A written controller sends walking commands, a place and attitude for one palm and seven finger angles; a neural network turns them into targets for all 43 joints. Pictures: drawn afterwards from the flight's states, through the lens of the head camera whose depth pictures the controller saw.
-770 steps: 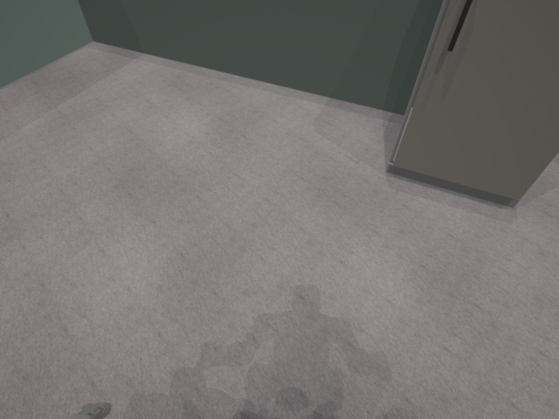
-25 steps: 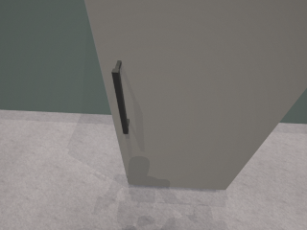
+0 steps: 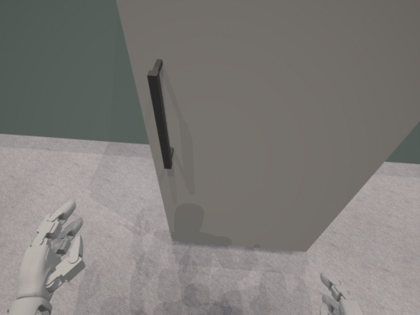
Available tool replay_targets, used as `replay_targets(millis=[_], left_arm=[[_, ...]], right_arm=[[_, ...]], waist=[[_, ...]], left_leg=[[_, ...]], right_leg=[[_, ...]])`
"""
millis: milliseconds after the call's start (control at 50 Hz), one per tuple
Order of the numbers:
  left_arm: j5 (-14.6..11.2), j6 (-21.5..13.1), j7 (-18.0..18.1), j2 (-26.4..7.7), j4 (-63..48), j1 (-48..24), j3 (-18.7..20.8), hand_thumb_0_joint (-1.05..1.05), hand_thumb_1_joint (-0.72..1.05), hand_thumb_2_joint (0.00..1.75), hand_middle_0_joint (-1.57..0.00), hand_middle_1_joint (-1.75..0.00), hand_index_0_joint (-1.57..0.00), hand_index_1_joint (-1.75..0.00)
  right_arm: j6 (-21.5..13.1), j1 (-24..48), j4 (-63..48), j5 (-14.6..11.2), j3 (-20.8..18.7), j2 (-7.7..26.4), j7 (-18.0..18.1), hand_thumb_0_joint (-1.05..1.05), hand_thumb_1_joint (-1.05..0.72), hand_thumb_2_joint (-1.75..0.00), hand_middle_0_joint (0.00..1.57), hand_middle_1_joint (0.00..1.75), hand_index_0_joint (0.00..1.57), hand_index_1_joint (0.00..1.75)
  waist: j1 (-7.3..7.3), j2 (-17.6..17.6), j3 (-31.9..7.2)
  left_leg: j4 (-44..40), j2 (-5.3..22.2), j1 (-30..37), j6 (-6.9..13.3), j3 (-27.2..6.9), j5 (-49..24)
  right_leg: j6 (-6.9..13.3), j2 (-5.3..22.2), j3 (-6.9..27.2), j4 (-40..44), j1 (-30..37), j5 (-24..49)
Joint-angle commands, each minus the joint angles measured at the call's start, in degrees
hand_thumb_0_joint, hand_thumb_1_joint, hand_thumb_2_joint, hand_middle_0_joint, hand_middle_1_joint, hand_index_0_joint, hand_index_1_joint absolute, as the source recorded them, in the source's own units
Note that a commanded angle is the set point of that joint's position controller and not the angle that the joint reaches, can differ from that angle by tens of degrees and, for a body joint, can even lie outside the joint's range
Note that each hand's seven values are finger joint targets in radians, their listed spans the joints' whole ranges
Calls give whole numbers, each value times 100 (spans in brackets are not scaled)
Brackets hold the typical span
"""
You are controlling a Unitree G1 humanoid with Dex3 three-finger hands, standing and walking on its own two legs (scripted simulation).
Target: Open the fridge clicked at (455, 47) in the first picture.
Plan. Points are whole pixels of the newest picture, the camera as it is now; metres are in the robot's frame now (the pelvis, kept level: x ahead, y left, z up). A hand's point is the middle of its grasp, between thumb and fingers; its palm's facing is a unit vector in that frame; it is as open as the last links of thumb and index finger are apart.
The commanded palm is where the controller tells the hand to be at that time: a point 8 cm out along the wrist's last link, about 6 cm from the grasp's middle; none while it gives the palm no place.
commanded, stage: raise the hand to about handle height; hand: left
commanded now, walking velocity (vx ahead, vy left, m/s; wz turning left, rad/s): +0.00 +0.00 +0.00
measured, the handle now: (164, 121) +0.48 +0.14 +0.10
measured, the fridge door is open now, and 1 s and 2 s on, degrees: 0 0 0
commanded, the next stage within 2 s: move the hooked fingers beside the handle in 1.88 s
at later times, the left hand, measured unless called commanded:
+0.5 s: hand (68, 256) +0.21 +0.27 +0.02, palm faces +0.03 -1.00 -0.07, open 10.4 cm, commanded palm +0.17 +0.31 +0.03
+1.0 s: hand (54, 217) +0.25 +0.29 +0.07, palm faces +0.05 -1.00 -0.06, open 13.3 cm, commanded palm +0.22 +0.33 +0.09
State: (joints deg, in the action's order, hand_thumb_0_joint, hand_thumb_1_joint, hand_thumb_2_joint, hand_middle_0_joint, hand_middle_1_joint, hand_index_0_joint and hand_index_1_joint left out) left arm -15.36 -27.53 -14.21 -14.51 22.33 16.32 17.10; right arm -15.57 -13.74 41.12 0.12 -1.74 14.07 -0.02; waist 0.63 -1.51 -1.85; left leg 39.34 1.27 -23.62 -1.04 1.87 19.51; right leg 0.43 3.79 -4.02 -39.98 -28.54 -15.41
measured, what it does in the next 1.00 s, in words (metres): stands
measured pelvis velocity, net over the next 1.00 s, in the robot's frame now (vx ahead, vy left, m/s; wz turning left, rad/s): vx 0.02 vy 0.02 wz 0.02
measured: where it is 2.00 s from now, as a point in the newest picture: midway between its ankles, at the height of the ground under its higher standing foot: outside the picture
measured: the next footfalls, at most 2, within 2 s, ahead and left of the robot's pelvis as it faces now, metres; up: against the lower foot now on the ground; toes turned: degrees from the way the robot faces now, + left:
none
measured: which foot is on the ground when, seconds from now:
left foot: down 0.00-1.00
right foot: down 0.00-1.00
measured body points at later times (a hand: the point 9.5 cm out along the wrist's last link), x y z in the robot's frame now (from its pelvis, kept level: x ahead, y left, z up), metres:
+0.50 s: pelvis +0.00 +0.01 -0.05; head +0.05 +0.02 +0.40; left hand +0.20 +0.32 +0.02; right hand +0.18 -0.21 -0.12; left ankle +0.01 +0.13 -0.72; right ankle +0.05 -0.12 -0.72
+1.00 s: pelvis +0.02 +0.02 -0.01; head +0.04 +0.02 +0.43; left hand +0.24 +0.34 +0.08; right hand +0.21 -0.21 -0.08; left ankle +0.01 +0.13 -0.72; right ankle +0.05 -0.12 -0.72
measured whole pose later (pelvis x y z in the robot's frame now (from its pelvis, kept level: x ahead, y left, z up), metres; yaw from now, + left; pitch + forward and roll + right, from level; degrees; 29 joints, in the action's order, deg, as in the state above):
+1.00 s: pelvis +0.02 +0.02 -0.01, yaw +1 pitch +5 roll -2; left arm -21.0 -9.8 -26.7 -21.6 7.0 10.2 23.5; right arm -18.5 -14.2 34.1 -2.0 3.1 15.3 5.0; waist 2.1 1.4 -3.4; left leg 49.0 2.0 -28.1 0.1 -0.2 26.3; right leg -1.1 3.2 -5.4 -44.9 -30.3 -19.7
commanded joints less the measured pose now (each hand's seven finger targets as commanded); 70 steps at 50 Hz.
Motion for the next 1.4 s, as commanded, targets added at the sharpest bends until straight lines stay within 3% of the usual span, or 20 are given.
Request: replay_targets(millis=[0,20,60,80,100,140,180,220,320,380,480,660,680,800,960,1040,1120,1160,1320,1380], left_arm=[[-583,-1584,-1668,-1097,-425,403,836,0,62,78,-22,-48,-22,-48],[-767,-1520,-2013,-1270,-401,409,1030,0,60,77,-22,-50,-22,-50],[-1194,-1059,-2380,-1424,-926,117,1189,0,55,75,-22,-53,-22,-53],[-1335,-805,-2415,-1556,-1200,-103,1305,0,53,74,-23,-54,-23,-54],[-1403,-554,-2384,-1563,-1711,-245,1263,0,50,73,-23,-55,-23,-55],[-1287,-207,-2079,-1511,-2442,-390,1149,0,46,71,-23,-58,-23,-58],[-979,26,-1693,-1433,-3104,-669,888,0,41,69,-24,-62,-24,-62],[-732,236,-1392,-1435,-3261,-519,893,0,36,67,-24,-64,-24,-64],[-626,598,-1232,-1439,-3051,-235,957,0,25,62,-25,-72,-25,-72],[-726,757,-1278,-1614,-2792,-73,1195,0,18,59,-25,-76,-25,-76],[-883,843,-1326,-1514,-2740,-84,1166,0,6,54,-26,-84,-26,-84],[-748,926,-1175,-1651,-3168,-476,1065,0,-15,45,-27,-98,-27,-98],[-742,970,-1146,-1812,-3073,-510,1221,0,-17,44,-28,-99,-28,-99],[-729,1160,-1131,-1792,-3010,-886,1159,0,-31,38,-29,-108,-29,-108],[-734,1518,-1311,-1972,-2588,-1607,1213,0,-50,30,-30,-120,-30,-120],[-712,1607,-1355,-2152,-2561,-2035,1312,0,-50,30,-30,-120,-30,-120],[-702,1747,-1371,-2206,-2329,-2326,1332,0,-50,30,-30,-120,-30,-120],[-709,1815,-1404,-2264,-2134,-2373,1406,0,-50,30,-30,-120,-30,-120],[-642,1952,-1396,-2541,-2118,-3119,1498,0,-50,30,-30,-120,-30,-120],[-629,2076,-1411,-2487,-1697,-3049,1473,0,-50,30,-30,-120,-30,-120]], right_arm=[[-684,533,-1315,-73,-365,1003,-155,0,-90,-90,20,30,20,30],[-743,553,-1522,-153,-368,1024,-123,0,-90,-90,20,30,20,30],[-772,571,-1908,-232,-310,1047,14,0,-90,-90,20,30,20,30],[-750,517,-1941,-243,-289,1094,67,0,-90,-90,20,30,20,30],[-735,521,-2028,-264,-237,1045,118,0,-90,-90,20,30,20,30],[-719,405,-1986,-270,-213,962,233,0,-90,-90,20,30,20,30],[-692,368,-1901,-210,-161,938,303,0,-90,-90,20,30,20,30],[-656,331,-1742,-212,-162,865,355,0,-90,-90,20,30,20,30],[-601,406,-1579,-239,-94,790,425,0,-90,-90,20,30,20,30],[-608,455,-1594,-241,-56,806,441,0,-90,-90,20,30,20,30],[-677,411,-1616,-227,-16,818,420,0,-90,-90,20,30,20,30],[-756,245,-1583,-243,10,881,429,0,-90,-90,20,30,20,30],[-739,232,-1570,-217,16,908,444,0,-90,-90,20,30,20,30],[-690,221,-1552,-245,83,898,495,0,-90,-90,20,30,20,30],[-625,254,-1501,-266,148,920,586,0,-90,-90,20,30,20,30],[-597,272,-1497,-266,170,911,620,0,-90,-90,20,30,20,30],[-557,291,-1460,-271,210,902,648,0,-90,-90,20,30,20,30],[-529,272,-1441,-278,198,916,666,0,-90,-90,20,30,20,30],[-478,300,-1423,-289,227,900,700,0,-90,-90,20,30,20,30],[-445,249,-1382,-299,231,916,702,0,-90,-90,20,30,20,30]], waist=[[302,187,-1046],[291,-268,-1257],[314,-389,-1556],[297,-159,-1617],[356,478,-1646],[198,394,-1589],[25,396,-1459],[2,709,-1305],[-17,616,-1263],[114,583,-1322],[137,344,-1385],[89,723,-1327],[130,596,-1294],[116,778,-1179],[92,668,-1053],[117,670,-1193],[115,675,-1076],[109,485,-1102],[151,702,-1236],[162,449,-1053]], left_leg=[[1164,-321,-1855,41,-36,381],[1446,-317,-2189,89,1,528],[1651,-296,-2426,168,36,692],[1657,-268,-2368,182,-43,655],[1607,-238,-2224,178,-36,702],[1548,-186,-2026,219,-112,532],[1516,-126,-1975,249,-241,380],[1423,-122,-1842,221,-294,238],[1207,-130,-1714,173,-358,115],[1056,-145,-1624,158,-375,25],[851,-142,-1421,150,-373,-204],[458,-105,-832,118,-398,-566],[448,-104,-853,125,-393,-679],[180,-94,-530,91,-377,-840],[-91,-90,-261,113,-350,-862],[-210,-82,-30,124,-341,-1044],[-356,-84,82,129,-326,-1058],[-400,-87,90,143,-304,-1047],[-623,-92,427,158,-285,-1299],[-701,-84,390,171,-257,-1227]], right_leg=[[217,-104,558,-851,-706,-1212],[177,-72,773,-903,-753,-1550],[104,-83,992,-854,-688,-2038],[116,-158,939,-921,-727,-2040],[122,-149,937,-912,-703,-2085],[79,-237,807,-869,-587,-1764],[77,-349,579,-1008,-722,-1396],[94,-364,431,-1016,-708,-1034],[57,-388,191,-894,-568,-791],[73,-394,155,-789,-366,-749],[53,-388,97,-648,-83,-450],[53,-374,-57,-509,108,72],[72,-391,-49,-486,227,176],[72,-385,-77,-274,470,411],[49,-373,-21,85,777,605],[58,-366,-5,199,1013,793],[59,-364,4,348,1113,837],[35,-350,16,423,1199,871],[61,-320,53,614,1551,1139],[54,-328,46,721,1555,1065]])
